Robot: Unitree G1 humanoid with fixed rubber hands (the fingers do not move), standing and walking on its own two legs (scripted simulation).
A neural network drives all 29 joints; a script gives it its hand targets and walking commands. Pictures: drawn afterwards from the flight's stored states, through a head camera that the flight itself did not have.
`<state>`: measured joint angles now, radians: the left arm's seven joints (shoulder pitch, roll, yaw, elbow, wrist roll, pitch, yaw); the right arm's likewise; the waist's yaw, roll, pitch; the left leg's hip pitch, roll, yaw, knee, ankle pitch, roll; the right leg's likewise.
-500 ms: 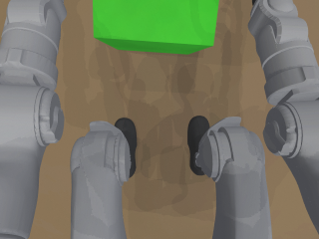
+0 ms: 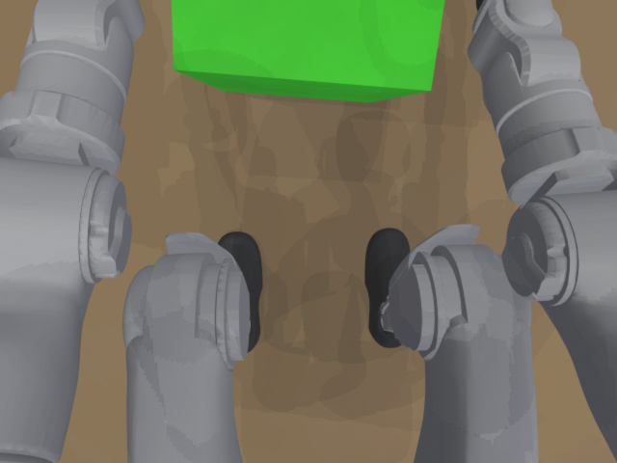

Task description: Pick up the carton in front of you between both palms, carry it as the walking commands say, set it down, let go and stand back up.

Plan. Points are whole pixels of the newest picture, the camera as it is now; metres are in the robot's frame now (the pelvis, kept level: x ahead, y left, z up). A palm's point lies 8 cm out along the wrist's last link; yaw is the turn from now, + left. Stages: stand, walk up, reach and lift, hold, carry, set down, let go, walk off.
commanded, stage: reach and lift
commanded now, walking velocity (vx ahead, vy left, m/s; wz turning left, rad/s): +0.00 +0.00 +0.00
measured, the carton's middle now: out of the picture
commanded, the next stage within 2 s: none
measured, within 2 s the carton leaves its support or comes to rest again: leaves its support in 0.48 s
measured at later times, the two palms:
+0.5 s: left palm out of the picture +0.56 +0.17 -0.17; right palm out of the picture +0.56 -0.13 -0.16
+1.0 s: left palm out of the picture +0.50 +0.17 +0.04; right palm out of the picture +0.50 -0.13 +0.04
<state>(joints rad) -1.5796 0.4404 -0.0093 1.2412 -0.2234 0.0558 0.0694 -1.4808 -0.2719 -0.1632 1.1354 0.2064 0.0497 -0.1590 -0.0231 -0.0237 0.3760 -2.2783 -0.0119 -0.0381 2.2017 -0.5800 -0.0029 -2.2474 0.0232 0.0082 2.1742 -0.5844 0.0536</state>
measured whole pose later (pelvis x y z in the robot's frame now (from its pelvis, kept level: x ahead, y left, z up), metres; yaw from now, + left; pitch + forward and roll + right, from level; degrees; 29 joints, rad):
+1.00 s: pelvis -0.01 -0.01 +0.10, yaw +3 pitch +44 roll -2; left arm -1.20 0.08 0.48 0.81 0.28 0.38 0.00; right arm -1.12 0.03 -0.57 0.68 -0.24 0.38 -0.06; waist -0.01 0.00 -0.12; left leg -2.11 -0.05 -0.06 1.80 -0.46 -0.03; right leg -2.08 0.06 0.04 1.80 -0.49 0.06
